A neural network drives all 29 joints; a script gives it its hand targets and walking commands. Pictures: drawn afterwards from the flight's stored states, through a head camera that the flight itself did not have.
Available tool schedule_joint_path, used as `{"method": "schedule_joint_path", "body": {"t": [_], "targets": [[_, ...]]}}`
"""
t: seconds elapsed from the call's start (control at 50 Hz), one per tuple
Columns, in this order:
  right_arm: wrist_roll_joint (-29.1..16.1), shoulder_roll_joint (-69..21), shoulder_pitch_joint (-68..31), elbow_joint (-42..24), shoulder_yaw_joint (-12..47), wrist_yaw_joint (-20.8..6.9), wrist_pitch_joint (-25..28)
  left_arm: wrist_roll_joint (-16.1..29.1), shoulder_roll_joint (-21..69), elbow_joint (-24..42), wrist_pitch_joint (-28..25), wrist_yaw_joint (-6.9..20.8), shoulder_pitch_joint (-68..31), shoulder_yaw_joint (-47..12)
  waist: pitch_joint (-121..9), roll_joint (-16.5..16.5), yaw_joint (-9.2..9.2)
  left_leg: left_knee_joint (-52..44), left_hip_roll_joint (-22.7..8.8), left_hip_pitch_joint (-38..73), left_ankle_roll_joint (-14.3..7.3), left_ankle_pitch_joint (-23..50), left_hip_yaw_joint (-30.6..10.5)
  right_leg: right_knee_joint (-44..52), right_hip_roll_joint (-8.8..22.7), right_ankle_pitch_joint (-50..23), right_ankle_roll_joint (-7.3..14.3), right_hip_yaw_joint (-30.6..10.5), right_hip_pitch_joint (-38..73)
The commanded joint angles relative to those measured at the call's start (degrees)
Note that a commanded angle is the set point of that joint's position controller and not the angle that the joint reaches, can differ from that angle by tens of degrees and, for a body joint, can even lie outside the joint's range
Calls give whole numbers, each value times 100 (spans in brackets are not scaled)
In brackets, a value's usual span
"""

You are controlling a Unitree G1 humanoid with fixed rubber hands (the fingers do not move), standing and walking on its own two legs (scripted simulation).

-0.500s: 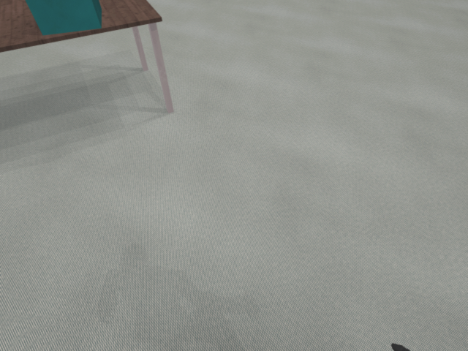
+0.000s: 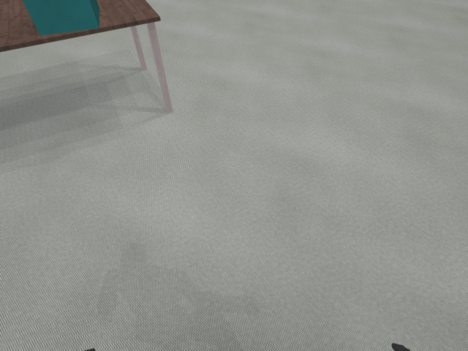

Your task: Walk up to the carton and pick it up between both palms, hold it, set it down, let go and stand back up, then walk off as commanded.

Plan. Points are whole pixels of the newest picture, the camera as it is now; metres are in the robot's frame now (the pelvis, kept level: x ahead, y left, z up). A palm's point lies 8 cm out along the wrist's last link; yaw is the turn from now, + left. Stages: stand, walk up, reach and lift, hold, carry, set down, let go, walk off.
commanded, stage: walk up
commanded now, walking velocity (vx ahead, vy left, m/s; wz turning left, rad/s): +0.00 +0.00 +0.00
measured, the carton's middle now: out of the picture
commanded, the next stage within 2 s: none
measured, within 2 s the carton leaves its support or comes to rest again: neither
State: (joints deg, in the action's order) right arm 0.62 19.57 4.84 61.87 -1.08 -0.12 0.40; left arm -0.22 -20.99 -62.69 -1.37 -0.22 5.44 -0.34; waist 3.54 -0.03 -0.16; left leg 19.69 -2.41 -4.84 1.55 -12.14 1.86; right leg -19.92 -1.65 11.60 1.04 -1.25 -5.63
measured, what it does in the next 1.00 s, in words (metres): walks ahead, turning left: left foot, then right foot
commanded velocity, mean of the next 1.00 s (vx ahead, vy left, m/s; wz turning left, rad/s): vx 0.00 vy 0.00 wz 0.00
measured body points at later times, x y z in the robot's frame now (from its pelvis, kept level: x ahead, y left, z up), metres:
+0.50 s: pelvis +0.08 +0.09 -0.04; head +0.06 +0.11 +0.41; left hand +0.09 +0.47 -0.14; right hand +0.27 -0.23 -0.10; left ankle +0.14 +0.22 -0.75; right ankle +0.02 -0.08 -0.71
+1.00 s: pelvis +0.28 +0.13 -0.02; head +0.29 +0.11 +0.43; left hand +0.24 +0.49 -0.09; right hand +0.49 -0.15 -0.13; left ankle +0.25 +0.25 -0.70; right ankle +0.33 +0.03 -0.75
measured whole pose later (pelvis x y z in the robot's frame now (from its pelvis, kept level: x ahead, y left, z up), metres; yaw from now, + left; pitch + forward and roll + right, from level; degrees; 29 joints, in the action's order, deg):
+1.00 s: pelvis +0.28 +0.13 -0.02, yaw +20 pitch -2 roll -3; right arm 0.9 26.1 14.3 49.1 -5.0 -4.7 2.9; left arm -1.0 -26.4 -48.6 -7.5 2.3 15.6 4.6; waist 1.0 6.0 -1.4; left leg 61.2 -4.4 -28.7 -0.2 -20.4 -1.9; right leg -33.0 1.9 16.7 2.1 12.6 -14.6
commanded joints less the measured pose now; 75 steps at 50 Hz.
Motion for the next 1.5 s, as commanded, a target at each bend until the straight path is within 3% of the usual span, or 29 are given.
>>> {"method": "schedule_joint_path", "body": {"t": [0.0,0.08,0.1,0.14,0.2,0.34,0.4,0.42,0.44,0.46,0.48,0.54,0.72,0.78,0.8,0.82,0.84,0.9,0.94,1.1,1.18,1.2,1.22,1.24,1.26,1.3,1.34,1.42,1.48], "targets": [[8,1218,-254,-344,-196,41,86,-15,-1125,284,-79,-55,-174,227,-449,113,8,-279,-596,167,-282,1061,-409,306,866,-1566,37,-507,-42],[-24,1151,-232,-319,-170,50,76,0,-1145,306,-74,-60,-223,217,-456,21,19,-276,-593,196,-251,1148,-428,320,863,-1636,6,-492,-33],[247,1817,-251,-857,-586,-208,50,-152,-1963,515,-265,12,618,805,-896,-146,-344,860,-213,-1399,-695,-1286,-435,-60,953,995,412,-605,1310],[319,1433,-1305,-1476,-554,-427,-51,-274,-2420,542,-405,28,1209,1028,-346,-880,-871,3058,-95,-4027,-504,-1650,-422,1417,2802,3700,1294,-2799,1720],[205,1533,-599,-1503,-694,-578,-10,-229,-1961,1071,-529,-1,269,929,-76,-383,-244,3480,-818,-3945,-263,-1106,-1059,1247,2631,2420,1276,-1881,1030],[108,1584,39,-1600,-890,-873,-61,-309,-2232,1350,-602,177,-185,926,280,-740,165,2157,-604,-1534,-267,-529,90,944,1970,2493,1027,-180,-1395],[167,1892,1443,-1192,-1067,-727,86,-338,-1763,1363,-525,223,-22,705,-279,745,787,1751,145,653,-392,-794,728,-1752,1245,1711,803,887,-2518],[187,2378,2105,-1138,-1182,-607,119,-229,-1322,1496,-515,269,118,543,-455,2258,1099,208,-800,1051,-944,-2765,-1450,-4102,405,1340,425,1555,-3426],[89,2839,2010,-1324,-1189,-565,172,-127,-1259,1757,-544,291,-74,404,-351,2341,975,-1471,-1924,633,-1647,-4349,-4565,-5005,198,2029,293,626,-4111],[-98,2886,1401,-1540,-1150,-536,198,-70,-1828,1709,-538,284,-146,531,-196,1192,716,-1559,-2091,202,-1808,-4394,-4716,-5220,601,1618,223,-10,-3875],[-83,2716,994,-1632,-1106,-496,220,-48,-1978,1564,-526,288,11,597,-76,676,470,-1238,-1985,-136,-1743,-3893,-4036,-5112,824,1327,156,-91,-3757],[28,2277,494,-1803,-884,-460,276,-75,-2015,1181,-444,326,750,696,91,1231,-14,-892,-1320,-1649,-1303,-3033,-2330,-3991,941,1339,68,30,-2403],[98,2209,758,-2051,-888,-449,388,-87,-1732,1485,-450,486,352,789,306,853,134,-737,-1327,-1695,-1493,-2545,-1903,-2190,680,620,75,386,-1991],[108,1848,547,-2128,-759,-477,378,-125,-1742,1300,-569,425,1279,900,-154,262,-432,720,-751,-2742,-1190,-2162,-997,-1190,411,342,240,686,268],[92,1499,608,-2269,-634,-463,414,-190,-2084,1238,-606,327,2051,1040,-649,-754,-832,2449,-166,-3554,-887,-1490,-515,-536,913,1754,489,-414,1435],[56,1158,687,-2362,-544,-414,446,-209,-2581,1309,-687,262,2302,1136,-836,-1989,-847,4356,711,-4559,-507,-1897,-225,836,2816,3555,1092,-3503,1806],[74,1731,725,-2198,-640,-308,410,-68,-2615,1505,-680,231,1795,1105,-923,-1144,-631,5085,182,-4544,-419,-1838,-909,1146,3234,4074,1458,-4149,1506],[3,1926,732,-1874,-672,-321,455,-28,-2023,1679,-672,151,1255,903,-257,-101,-362,4819,-408,-4187,-212,-726,-1015,705,2611,2326,1345,-1942,543],[9,1802,863,-1678,-660,-432,402,-51,-2035,1724,-699,168,1102,882,-79,-735,-200,4018,-631,-3582,-122,-801,-771,775,2338,1475,1188,-911,-107],[-50,1612,-193,-1800,-589,-730,318,-48,-2292,1660,-671,277,1106,812,177,-753,-304,1780,-346,-2451,-338,-96,285,678,2103,852,1111,356,-469],[71,1735,949,-1436,-741,-633,359,45,-1986,1688,-523,264,1105,584,-525,-37,518,1269,339,-117,-629,-157,671,-1689,1670,-1534,771,1417,-1154],[95,2177,1784,-1236,-871,-541,363,99,-1698,1798,-496,260,1177,489,-1238,911,973,882,-309,1248,-1015,-1311,-742,-3587,1155,-1274,467,1691,-2248],[78,2808,2052,-1297,-1038,-452,389,107,-1490,1992,-516,257,1093,379,-1273,1879,994,-150,-1747,1876,-1663,-1711,-3657,-4832,459,987,134,1336,-3757],[-159,2756,1826,-1349,-999,-392,401,122,-2029,2038,-523,207,738,443,-1253,981,960,-222,-2030,1901,-1937,-661,-4061,-5125,681,1519,126,364,-3977],[-216,2618,1521,-1412,-947,-310,407,129,-2030,1911,-520,180,637,480,-937,565,739,-136,-2087,1429,-1920,248,-3450,-5128,884,1353,82,272,-3912],[-212,2215,1006,-1593,-816,-236,407,89,-1978,1643,-527,170,1051,517,-630,523,314,70,-1787,286,-1655,665,-2298,-4375,1114,1205,75,89,-3192],[-92,2118,503,-1716,-724,-273,421,52,-1868,1464,-459,261,1343,539,-426,1045,72,100,-1415,-797,-1512,-70,-1427,-3413,1179,1496,60,227,-2357],[47,2341,313,-1819,-775,-355,446,-3,-1784,1458,-435,379,1213,665,-242,1424,52,-163,-1315,-1703,-1579,-2239,-1423,-2321,871,994,89,614,-1781],[66,1920,-44,-1940,-636,-381,411,-86,-2000,1148,-500,367,1921,912,-444,461,-587,993,-676,-3689,-1120,-3343,-711,-1872,536,664,263,810,477]]}}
